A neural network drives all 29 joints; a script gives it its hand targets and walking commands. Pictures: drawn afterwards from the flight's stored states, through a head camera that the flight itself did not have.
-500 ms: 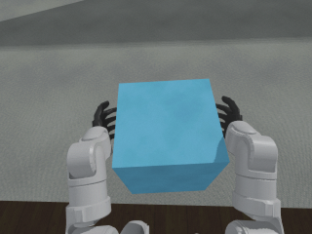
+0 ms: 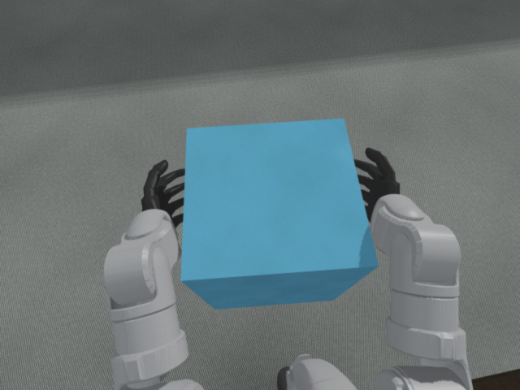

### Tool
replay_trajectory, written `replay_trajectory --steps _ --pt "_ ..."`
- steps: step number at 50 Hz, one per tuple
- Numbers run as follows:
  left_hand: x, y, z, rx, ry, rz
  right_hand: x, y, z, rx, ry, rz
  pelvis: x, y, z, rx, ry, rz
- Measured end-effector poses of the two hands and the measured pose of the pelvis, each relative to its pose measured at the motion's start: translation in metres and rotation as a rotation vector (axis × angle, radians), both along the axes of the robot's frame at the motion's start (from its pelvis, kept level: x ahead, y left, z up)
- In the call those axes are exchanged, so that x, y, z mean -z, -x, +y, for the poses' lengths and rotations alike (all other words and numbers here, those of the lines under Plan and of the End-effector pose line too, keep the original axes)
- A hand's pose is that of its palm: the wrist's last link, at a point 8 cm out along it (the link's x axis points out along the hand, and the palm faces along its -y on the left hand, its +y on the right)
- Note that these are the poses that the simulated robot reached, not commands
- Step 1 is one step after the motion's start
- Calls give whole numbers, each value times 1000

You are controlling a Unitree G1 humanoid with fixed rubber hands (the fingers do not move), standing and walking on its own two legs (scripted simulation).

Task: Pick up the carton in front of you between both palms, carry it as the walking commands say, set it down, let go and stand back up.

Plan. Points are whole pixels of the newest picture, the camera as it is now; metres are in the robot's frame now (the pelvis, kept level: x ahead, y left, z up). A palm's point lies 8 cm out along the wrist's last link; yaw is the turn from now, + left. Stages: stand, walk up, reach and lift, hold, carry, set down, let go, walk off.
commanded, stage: carry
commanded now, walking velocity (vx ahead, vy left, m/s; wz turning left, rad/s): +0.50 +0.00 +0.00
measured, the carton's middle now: (270, 226) +0.35 -0.04 +0.01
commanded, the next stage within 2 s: none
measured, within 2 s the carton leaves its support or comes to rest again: neither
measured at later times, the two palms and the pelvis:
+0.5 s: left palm (170, 103) +0.72 +0.13 -0.06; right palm (299, 92) +0.72 -0.17 -0.06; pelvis +0.39 -0.03 -0.14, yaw -1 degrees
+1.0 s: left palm (187, 11) +1.03 +0.08 -0.03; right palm (294, 0) +1.04 -0.22 -0.03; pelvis +0.77 -0.09 -0.12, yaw +1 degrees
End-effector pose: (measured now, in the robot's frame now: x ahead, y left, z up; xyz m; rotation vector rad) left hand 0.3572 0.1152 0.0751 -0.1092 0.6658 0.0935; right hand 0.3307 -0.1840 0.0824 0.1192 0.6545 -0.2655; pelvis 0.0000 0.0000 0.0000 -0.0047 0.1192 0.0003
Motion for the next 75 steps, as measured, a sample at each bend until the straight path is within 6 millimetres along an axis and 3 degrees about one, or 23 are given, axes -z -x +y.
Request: replay_trajectory --steps 3,7,10,12,15,18,26,30,35,39,43,47,54,60,68,75 --pt "-3 -42 1 -26 -12 -66 -4 -53 0 -34 -1 -64 14 -44 -9 21 -31 -24" --pt "3 -100 1 -59 -33 -177 2 -125 0 -87 11 -175 62 -116 -23 26 -110 -70" --pt "23 -143 6 -82 -86 -188 30 -179 4 -141 10 -186 103 -165 -30 10 -82 -49" --pt "48 -166 11 -92 -106 -121 58 -208 10 -167 -5 -121 117 -190 -33 11 -36 -27" --pt "84 -197 17 -122 -83 -13 96 -243 17 -173 -20 -15 128 -227 -39 9 -24 -20" --pt "106 -235 21 -151 -42 27 117 -282 20 -158 -37 25 131 -267 -42 21 -31 -16" --pt "135 -382 12 -99 -12 10 149 -406 11 -90 -41 6 145 -404 -32 22 -13 -26" --pt "141 -450 -11 -5 -19 20 152 -451 -11 -30 -3 20 139 -459 -28 20 -29 -28" --pt "125 -515 -38 44 -16 22 134 -502 -36 42 -26 20 117 -531 -25 38 8 -17" --pt "109 -568 -47 45 -19 -21 112 -561 -46 36 -17 -21 109 -590 -36 39 30 -13" --pt "97 -617 -46 1 -27 -77 98 -625 -47 -9 -21 -76 114 -658 -56 41 29 -21" --pt "98 -656 -43 -61 -54 -83 104 -682 -43 -87 -15 -85 128 -728 -77 1 33 -34" --pt "99 -699 -36 -128 -69 37 105 -748 -34 -201 20 32 106 -815 -89 -34 -13 -17" --pt "85 -769 -34 -111 -76 -3 96 -812 -33 -183 16 -7 103 -893 -82 -27 -26 -25" --pt "108 -894 -16 -55 -53 -34 111 -920 -15 -130 45 -34 133 -1013 -52 18 -32 -59" --pt "115 -981 -21 30 -66 82 118 -984 -20 -52 31 87 111 -1089 -40 43 2 -39"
